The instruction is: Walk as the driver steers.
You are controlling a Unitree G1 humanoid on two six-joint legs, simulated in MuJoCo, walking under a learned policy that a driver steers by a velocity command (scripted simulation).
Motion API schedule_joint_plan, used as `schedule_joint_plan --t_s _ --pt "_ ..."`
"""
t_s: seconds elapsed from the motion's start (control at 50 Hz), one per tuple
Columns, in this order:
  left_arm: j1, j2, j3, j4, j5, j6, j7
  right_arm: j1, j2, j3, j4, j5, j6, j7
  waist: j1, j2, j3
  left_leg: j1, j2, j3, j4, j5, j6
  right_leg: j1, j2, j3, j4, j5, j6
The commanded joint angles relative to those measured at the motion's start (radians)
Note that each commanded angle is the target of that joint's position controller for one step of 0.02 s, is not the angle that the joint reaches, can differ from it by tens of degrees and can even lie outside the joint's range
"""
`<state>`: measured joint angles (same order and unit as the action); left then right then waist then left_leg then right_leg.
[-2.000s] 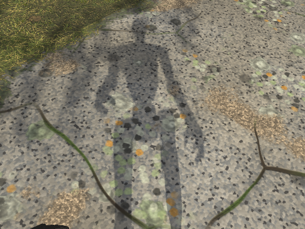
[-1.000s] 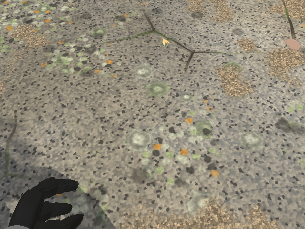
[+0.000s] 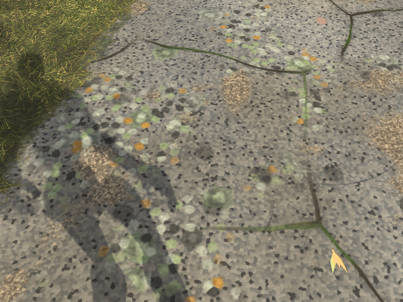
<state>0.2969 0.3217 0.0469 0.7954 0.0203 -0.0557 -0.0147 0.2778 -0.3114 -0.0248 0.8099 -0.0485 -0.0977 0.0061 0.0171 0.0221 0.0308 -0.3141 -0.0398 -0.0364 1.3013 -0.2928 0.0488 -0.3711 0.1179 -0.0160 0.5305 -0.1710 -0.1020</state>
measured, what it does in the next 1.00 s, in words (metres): walks ahead, turning right: left foot, then right foot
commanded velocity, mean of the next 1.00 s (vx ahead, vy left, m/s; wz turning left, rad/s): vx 1.00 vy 0.00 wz -0.36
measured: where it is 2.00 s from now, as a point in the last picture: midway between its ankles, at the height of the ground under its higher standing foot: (277, 51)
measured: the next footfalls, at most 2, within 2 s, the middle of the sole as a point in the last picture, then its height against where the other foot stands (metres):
left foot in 0.30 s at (180, 288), level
right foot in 0.72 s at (290, 216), level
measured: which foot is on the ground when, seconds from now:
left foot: up 0.00-0.28, down 0.30-0.72, up 0.74-1.00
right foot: down 0.00-0.30, up 0.32-0.70, down 0.72-1.00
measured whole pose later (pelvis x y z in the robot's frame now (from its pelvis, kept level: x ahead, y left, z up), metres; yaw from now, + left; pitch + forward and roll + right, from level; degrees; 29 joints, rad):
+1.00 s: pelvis +0.90 -0.25 +0.01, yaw -21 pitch +0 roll -2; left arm 0.45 0.29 0.05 0.91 0.02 -0.12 -0.01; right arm 0.19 -0.29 -0.04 0.79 -0.01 -0.01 0.06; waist 0.03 0.04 0.03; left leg -0.78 0.12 0.04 1.04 -0.03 0.08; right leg 0.10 0.07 -0.21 0.24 -0.34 -0.05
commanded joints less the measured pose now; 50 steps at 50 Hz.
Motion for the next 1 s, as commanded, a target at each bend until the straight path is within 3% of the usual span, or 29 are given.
schedule_joint_plan --t_s 0.02,0.06,0.12,0.16,0.22,0.26,0.28,0.3,0.32,0.34,0.36,0.38,0.4,0.42,0.48,0.56,0.62,0.66,0.68,0.7,0.72,0.74,0.76,0.78,0.8,0.84,0.9,0.96,1.0 --pt "0.137 0.083 0.026 0.013 -0.009 -0.014 0.011 -0.094 -0.07 0.011 -0.161 -0.033 -0.006 0.011 -0.019 -0.006 -0.018 -0.385 0.106 -0.059 -0.063 -0.023 -0.038 0.267 -0.255 0.521 -0.31 -0.127 -0.21" --pt "0.144 0.106 0.033 0.018 -0.016 -0.028 0.01 -0.132 -0.06 0.024 -0.197 -0.033 0.021 0.018 -0.039 -0.039 0.031 -0.378 0.129 -0.033 -0.196 -0.066 -0.066 0.154 -0.225 0.474 -0.363 -0.102 -0.221" --pt "0.103 0.129 0.05 -0.004 -0.016 -0.036 0.007 -0.297 -0.043 0.049 -0.267 -0.005 0.018 0.037 -0.017 -0.056 0.094 -0.215 0.114 0.028 -0.529 0.188 -0.098 -0.039 -0.147 0.38 -0.439 -0.003 -0.185" --pt "0.126 0.15 0.064 0.002 -0.032 -0.041 -0.004 -0.331 -0.027 0.054 -0.275 0.013 0.016 0.04 0.016 -0.066 0.062 -0.055 0.078 0.053 -0.653 0.382 -0.093 -0.055 -0.144 0.367 -0.447 0.17 -0.143" --pt "0.179 0.162 0.074 0.018 -0.039 -0.035 -0.001 -0.343 -0.062 0.04 -0.28 0.015 0.013 0.021 0.043 -0.068 0.02 -0.02 0.056 0.035 -0.763 0.386 -0.074 0.14 -0.166 0.391 -0.341 0.36 -0.097" --pt "0.187 0.196 0.081 0.024 -0.027 -0.029 0.006 -0.212 -0.116 0.011 -0.241 0.013 0.006 0.0 -0.016 -0.052 -0.094 0.14 0.007 0.042 -0.795 0.224 -0.051 0.238 -0.155 0.376 -0.09 0.632 -0.056" --pt "0.153 0.215 0.086 0.018 -0.024 -0.03 0.003 -0.054 -0.143 -0.007 -0.203 0.012 0.0 -0.015 -0.109 -0.041 -0.182 0.332 0.036 0.028 -0.792 0.177 -0.038 0.177 -0.119 0.355 0.131 0.62 -0.034" --pt "0.122 0.154 0.069 -0.005 -0.021 -0.041 0.001 0.152 -0.211 -0.037 -0.176 -0.006 -0.004 -0.038 -0.199 0.005 -0.303 0.564 0.198 -0.118 -0.775 -0.082 -0.007 0.036 -0.078 0.309 0.423 0.425 -0.026" --pt "0.216 -0.021 0.026 -0.045 -0.062 -0.044 0.011 0.212 -0.282 -0.059 -0.167 -0.047 -0.001 -0.043 -0.136 0.281 -0.463 0.835 0.536 -0.615 -0.89 -0.365 0.09 -0.264 0.023 0.193 0.761 -0.34 -0.003" --pt "0.175 0.045 0.018 -0.067 -0.043 -0.028 0.016 0.16 -0.268 -0.072 -0.161 -0.019 0.014 -0.038 -0.119 0.297 -0.448 0.762 0.545 -0.844 -1.011 -0.514 0.128 -0.397 -0.048 0.134 0.886 -0.281 -0.017" --pt "0.056 0.092 0.029 -0.058 -0.018 -0.015 0.015 0.07 -0.157 -0.052 -0.171 -0.011 0.016 -0.035 -0.125 0.15 -0.252 0.607 0.472 -0.652 -1.021 -0.467 0.104 -0.447 -0.113 0.111 0.871 -0.173 -0.019" --pt "-0.006 0.09 0.03 -0.063 -0.004 -0.007 0.003 0.037 -0.098 -0.038 -0.156 -0.01 0.015 -0.028 -0.116 0.053 -0.144 0.482 0.427 -0.475 -1.015 -0.256 0.091 -0.434 -0.147 0.099 0.823 -0.121 -0.013" --pt "-0.051 0.073 0.03 -0.069 0.005 0.003 -0.012 0.046 -0.078 -0.033 -0.132 -0.013 0.014 -0.027 -0.104 0.024 -0.079 0.394 0.377 -0.338 -1.034 -0.079 0.068 -0.411 -0.17 0.096 0.796 -0.113 -0.007" --pt "-0.049 0.046 0.026 -0.086 0.011 0.019 -0.026 0.066 -0.066 -0.029 -0.104 -0.008 0.006 -0.026 -0.074 0.078 -0.051 0.338 0.367 -0.257 -1.04 0.019 0.064 -0.398 -0.186 0.095 0.786 -0.121 0.002" --pt "-0.147 -0.011 0.005 -0.158 0.013 0.055 -0.047 0.095 -0.023 -0.021 -0.043 0.027 -0.018 -0.006 -0.032 0.087 0.0 0.289 0.351 -0.068 -1.085 0.247 0.03 -0.458 -0.226 0.073 0.757 -0.102 0.006" --pt "-0.262 -0.004 -0.023 -0.235 0.017 0.044 -0.079 0.03 -0.06 -0.026 -0.023 0.02 -0.041 -0.003 0.023 0.051 0.076 0.138 0.265 0.166 -1.214 0.367 0.022 -0.324 -0.198 0.024 0.418 0.123 -0.002" --pt "-0.329 0.0 -0.034 -0.234 0.019 0.03 -0.081 0.13 -0.12 -0.031 0.031 0.029 -0.038 0.0 0.003 0.007 0.114 0.135 0.267 0.225 -1.281 0.705 0.051 -0.094 -0.1 -0.087 0.205 0.18 -0.043" --pt "-0.234 0.056 -0.017 -0.198 0.033 0.024 -0.062 0.155 -0.207 -0.046 0.051 0.032 -0.019 -0.01 0.076 0.055 0.026 0.252 0.298 0.224 -1.074 1.165 0.066 0.067 -0.027 -0.113 0.162 0.047 -0.064" --pt "-0.064 0.089 0.0 -0.147 0.04 0.022 -0.046 0.15 -0.24 -0.049 0.06 0.033 -0.005 -0.017 0.169 0.073 -0.073 0.25 0.305 0.203 -0.851 1.262 0.067 0.255 -0.016 -0.085 0.139 -0.003 -0.083" --pt "0.134 0.129 0.022 -0.081 0.049 0.018 -0.026 0.128 -0.242 -0.047 0.058 0.04 0.006 -0.02 0.275 0.068 -0.164 0.147 0.264 0.195 -0.556 1.141 0.057 0.499 -0.054 -0.034 0.047 0.018 -0.098" --pt "0.192 0.227 0.046 -0.054 0.064 0.016 -0.003 0.187 -0.113 -0.023 0.035 0.026 0.011 -0.008 0.208 -0.09 -0.28 -0.079 0.152 0.148 -0.146 0.256 0.051 0.729 -0.301 0.238 0.061 -0.235 -0.084" --pt "0.163 0.299 0.059 -0.097 0.066 0.008 0.007 0.309 -0.025 -0.005 -0.018 0.074 0.006 -0.003 0.103 -0.257 -0.484 -0.334 0.03 -0.023 0.199 -0.219 0.043 0.897 -0.588 0.758 -0.092 -0.321 -0.133" --pt "0.139 0.239 0.062 -0.086 0.041 0.008 0.012 0.138 -0.135 -0.03 -0.039 0.069 0.007 -0.013 0.157 -0.083 -0.389 -0.422 0.063 -0.072 0.216 -0.075 0.052 0.765 -0.527 0.708 -0.198 -0.311 -0.107" --pt "0.073 0.181 0.043 -0.06 0.036 -0.006 0.015 0.098 -0.108 -0.027 -0.047 0.066 0.007 -0.009 0.094 -0.08 -0.175 -0.452 0.104 -0.042 0.15 0.001 0.047 0.582 -0.49 0.536 -0.215 -0.218 -0.104" --pt "0.024 0.124 0.033 -0.047 0.033 -0.02 0.01 0.103 -0.078 -0.02 -0.024 0.057 0.014 -0.001 0.046 -0.039 -0.072 -0.407 0.147 -0.036 0.073 0.037 0.04 0.424 -0.44 0.413 -0.252 -0.125 -0.083" --pt "-0.012 0.066 0.016 -0.032 0.019 -0.04 0.012 0.18 -0.033 -0.018 0.02 0.038 0.055 0.02 -0.032 -0.093 -0.028 -0.284 0.18 -0.038 0.012 0.063 0.022 0.249 -0.386 0.232 -0.323 -0.068 -0.047" --pt "0.005 0.026 0.011 0.009 -0.007 -0.073 0.004 0.06 -0.003 -0.023 -0.003 0.03 0.09 0.039 -0.045 -0.067 0.06 -0.381 0.207 -0.018 -0.047 0.114 0.014 0.223 -0.347 0.06 -0.411 0.053 -0.015" --pt "0.011 -0.002 0.004 0.031 -0.002 -0.088 0.003 -0.091 0.031 -0.011 -0.068 0.04 0.083 0.052 -0.044 -0.098 0.103 -0.408 0.179 0.062 -0.224 0.293 0.028 0.213 -0.267 -0.148 -0.433 0.311 0.024" --pt "0.014 0.016 0.004 0.037 -0.005 -0.091 0.012 -0.155 0.026 -0.004 -0.094 0.042 0.076 0.067 -0.047 -0.069 0.105 -0.353 0.153 0.125 -0.392 0.387 0.055 0.238 -0.257 -0.227 -0.45 0.433 0.042"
